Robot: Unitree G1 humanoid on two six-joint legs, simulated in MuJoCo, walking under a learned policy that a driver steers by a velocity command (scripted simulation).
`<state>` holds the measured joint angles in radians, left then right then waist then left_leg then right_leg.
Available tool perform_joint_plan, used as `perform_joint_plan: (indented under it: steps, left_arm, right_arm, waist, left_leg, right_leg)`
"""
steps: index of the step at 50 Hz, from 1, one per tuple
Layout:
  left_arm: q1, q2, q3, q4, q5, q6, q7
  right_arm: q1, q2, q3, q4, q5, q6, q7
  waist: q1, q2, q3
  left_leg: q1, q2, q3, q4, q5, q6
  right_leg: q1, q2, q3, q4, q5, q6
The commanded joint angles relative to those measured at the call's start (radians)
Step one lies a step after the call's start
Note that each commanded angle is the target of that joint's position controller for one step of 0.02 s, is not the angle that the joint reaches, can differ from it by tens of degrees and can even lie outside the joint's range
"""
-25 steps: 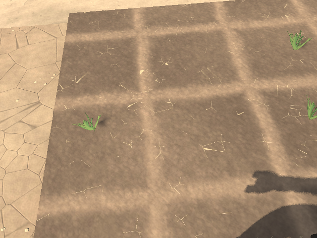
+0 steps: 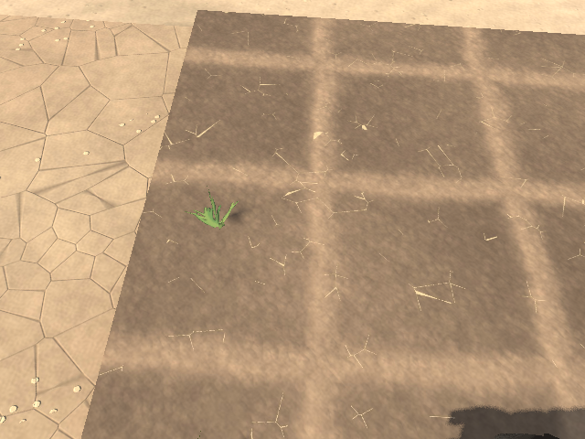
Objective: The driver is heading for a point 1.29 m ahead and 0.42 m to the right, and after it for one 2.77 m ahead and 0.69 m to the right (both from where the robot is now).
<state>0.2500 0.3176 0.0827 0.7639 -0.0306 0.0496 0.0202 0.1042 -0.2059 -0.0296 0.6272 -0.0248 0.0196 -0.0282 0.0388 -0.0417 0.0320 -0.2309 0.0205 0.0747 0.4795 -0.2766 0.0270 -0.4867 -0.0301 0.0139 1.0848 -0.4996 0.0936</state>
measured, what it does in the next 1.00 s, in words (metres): walks ahead, turning right: right foot, then left foot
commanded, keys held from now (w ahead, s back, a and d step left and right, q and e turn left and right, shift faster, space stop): e+shift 0.10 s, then w+e+shift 0.48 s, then w+shift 0.08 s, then w+q+shift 0.34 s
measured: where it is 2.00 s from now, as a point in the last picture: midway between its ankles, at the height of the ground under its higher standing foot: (482, 169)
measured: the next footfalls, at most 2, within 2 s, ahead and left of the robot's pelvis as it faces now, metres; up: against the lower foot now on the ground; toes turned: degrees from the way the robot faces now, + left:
right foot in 0.38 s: +0.04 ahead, -0.18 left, +0.00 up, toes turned -27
left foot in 0.78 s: +0.51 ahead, -0.26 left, +0.00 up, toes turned -36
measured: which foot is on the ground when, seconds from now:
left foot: down 0.00-0.38, up 0.40-0.76, down 0.78-1.00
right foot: up 0.00-0.36, down 0.38-0.80, up 0.82-1.00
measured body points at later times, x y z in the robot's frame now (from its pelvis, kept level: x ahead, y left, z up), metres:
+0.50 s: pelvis +0.09 -0.12 -0.01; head +0.10 -0.15 +0.44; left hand +0.30 +0.12 -0.10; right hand +0.11 -0.43 -0.12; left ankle +0.10 +0.05 -0.65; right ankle +0.00 -0.16 -0.74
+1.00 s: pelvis +0.46 -0.31 +0.00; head +0.47 -0.32 +0.45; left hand +0.76 -0.23 -0.08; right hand +0.26 -0.53 -0.13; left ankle +0.48 -0.24 -0.74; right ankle +0.42 -0.45 -0.67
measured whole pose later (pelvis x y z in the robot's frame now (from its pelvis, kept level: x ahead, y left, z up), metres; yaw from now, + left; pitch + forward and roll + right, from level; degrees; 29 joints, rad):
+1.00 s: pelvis +0.46 -0.31 +0.00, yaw -30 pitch +0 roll +2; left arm 0.08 0.27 -0.02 0.67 0.08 -0.08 -0.04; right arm 0.52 -0.30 -0.06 0.90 -0.02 -0.05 0.02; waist -0.07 -0.03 0.01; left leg -0.18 -0.15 -0.07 0.42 -0.25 0.11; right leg -0.58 -0.05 0.06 1.06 -0.28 -0.02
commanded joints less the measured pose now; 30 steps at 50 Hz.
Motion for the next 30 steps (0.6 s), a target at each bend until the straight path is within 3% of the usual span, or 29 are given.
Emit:
perform_joint_plan:
  steps: [1,3,5,7,10,13,16,17,18,19,20,21,22,23,24,25,28,30]
  left_arm:
    - [-0.031,0.081,0.034,-0.093,-0.003,0.011,0.015]
    - [-0.07,0.053,0.024,-0.131,0.003,0.014,0.004]
    - [-0.092,0.028,0.012,-0.165,0.008,0.012,-0.015]
    - [-0.112,0.032,0.006,-0.198,0.003,0.007,-0.039]
    - [-0.138,0.065,0.014,-0.226,-0.003,-0.005,-0.06]
    - [-0.153,0.055,0.011,-0.228,-0.01,-0.014,-0.062]
    - [-0.129,0.05,0.01,-0.216,-0.012,-0.011,-0.067]
    - [-0.07,0.061,0.01,-0.189,0.088,0.006,-0.099]
    - [0.074,0.082,0.031,-0.126,0.086,-0.002,-0.092]
    - [0.343,0.174,0.066,-0.04,0.072,-0.012,-0.071]
    - [0.324,0.293,0.075,-0.062,0.05,-0.015,-0.061]
    - [0.232,0.262,0.062,-0.124,0.046,-0.029,-0.057]
    - [0.198,0.236,0.05,-0.12,0.048,-0.036,-0.044]
    - [0.176,0.212,0.04,-0.117,0.053,-0.044,-0.037]
    - [0.143,0.192,0.029,-0.118,0.05,-0.056,-0.034]
    - [0.108,0.176,0.019,-0.123,0.048,-0.07,-0.032]
    - [0.128,0.167,0.014,-0.095,0.041,-0.103,-0.038]
    - [0.144,0.169,0.017,-0.075,0.041,-0.114,-0.037]
  right_arm:
    - [-0.028,-0.147,-0.054,-0.056,0.001,-0.014,-0.023]
    - [-0.017,-0.149,-0.06,-0.046,-0.001,-0.009,-0.03]
    - [-0.01,-0.176,-0.073,-0.038,0.001,-0.006,-0.03]
    - [0.052,-0.225,-0.094,-0.022,0.019,-0.016,-0.016]
    - [0.062,-0.265,-0.109,-0.004,0.04,-0.05,0.003]
    - [0.07,-0.279,-0.12,0.02,0.051,-0.071,0.025]
    - [0.057,-0.293,-0.125,0.04,0.064,-0.071,0.048]
    - [0.074,-0.258,-0.104,0.042,-0.024,-0.044,0.063]
    - [0.064,-0.243,-0.097,0.047,-0.02,-0.034,0.069]
    - [-0.011,-0.21,-0.079,0.007,-0.018,-0.03,0.065]
    - [-0.146,-0.105,-0.047,-0.115,-0.03,-0.048,0.07]
    - [-0.216,-0.161,-0.049,-0.148,-0.061,-0.059,0.071]
    - [-0.185,-0.178,-0.047,-0.139,-0.047,-0.071,0.075]
    - [-0.099,-0.203,-0.047,-0.099,-0.04,-0.082,0.076]
    - [-0.044,-0.228,-0.052,-0.071,-0.047,-0.082,0.079]
    - [-0.006,-0.236,-0.05,-0.048,-0.052,-0.074,0.082]
    - [-0.065,-0.22,-0.037,-0.059,-0.034,-0.046,0.084]
    - [-0.129,-0.186,-0.018,-0.074,-0.019,-0.05,0.088]
  waist:
    - [-0.036,0.186,-0.048]
    - [-0.053,0.169,-0.06]
    - [-0.065,0.168,-0.079]
    - [-0.096,0.17,-0.112]
    - [-0.086,0.169,-0.047]
    - [-0.076,0.132,0.005]
    - [-0.044,0.107,0.018]
    - [-0.021,0.132,-0.047]
    - [0.059,0.056,-0.086]
    - [0.211,-0.159,-0.121]
    - [0.18,-0.412,-0.039]
    - [0.174,-0.165,-0.008]
    - [0.125,-0.088,0.013]
    - [0.07,-0.033,0.027]
    - [0.026,-0.013,0.028]
    - [-0.001,-0.037,0.034]
    - [-0.013,-0.017,0.084]
    - [-0.001,-0.012,0.1]
  left_leg:
    - [0.125,0.28,-0.114,-0.165,0.424,0.189]
    - [0.169,0.29,-0.081,-0.161,0.409,0.191]
    - [0.191,0.309,-0.05,-0.151,0.429,0.198]
    - [0.202,0.354,-0.083,-0.232,0.051,0.198]
    - [0.207,0.391,-0.126,-0.329,-0.276,0.167]
    - [0.246,0.397,-0.072,-0.347,-0.281,0.14]
    - [0.234,0.374,0.025,-0.302,-0.255,0.115]
    - [0.189,0.308,0.159,-0.184,-0.252,0.052]
    - [0.041,0.235,0.242,0.069,-0.039,0.019]
    - [-0.241,0.164,0.277,0.538,0.063,-0.015]
    - [-0.712,-0.023,0.135,0.81,-0.369,-0.073]
    - [-0.849,0.008,-0.066,0.88,-0.288,-0.08]
    - [-0.837,0.058,-0.092,0.857,-0.187,-0.075]
    - [-0.755,0.096,-0.094,0.768,-0.098,-0.075]
    - [-0.665,0.104,-0.094,0.701,-0.057,-0.082]
    - [-0.597,0.099,-0.086,0.66,-0.01,-0.092]
    - [-0.564,0.068,-0.057,0.543,0.074,-0.114]
    - [-0.525,0.041,-0.039,0.382,0.145,-0.115]
  right_leg:
    - [-0.161,-0.037,0.012,0.11,0.081,0.028]
    - [-0.161,-0.056,-0.005,0.01,0.121,0.035]
    - [-0.121,-0.072,-0.027,-0.094,0.118,0.026]
    - [-0.094,-0.09,-0.053,-0.15,0.104,-0.012]
    - [-0.12,-0.101,-0.067,-0.211,0.062,-0.082]
    - [-0.118,-0.114,-0.083,-0.272,0.018,-0.136]
    - [-0.019,-0.095,-0.137,-0.355,0.025,-0.176]
    - [0.166,0.002,-0.245,-0.493,0.123,-0.191]
    - [0.412,0.084,-0.281,-0.515,0.147,-0.209]
    - [0.664,0.017,-0.052,-0.581,-0.045,-0.273]
    - [0.709,-0.206,0.555,-0.813,-0.211,-0.378]
    - [0.686,-0.29,0.692,-0.912,-0.165,-0.411]
    - [0.651,-0.299,0.614,-0.879,-0.118,-0.413]
    - [0.582,-0.262,0.512,-0.87,-0.051,-0.392]
    - [0.52,-0.203,0.444,-0.885,-0.031,-0.374]
    - [0.462,-0.157,0.401,-0.916,-0.011,-0.364]
    - [0.386,-0.101,0.338,-0.967,0.146,-0.379]
    - [0.378,-0.066,0.285,-0.961,0.278,-0.368]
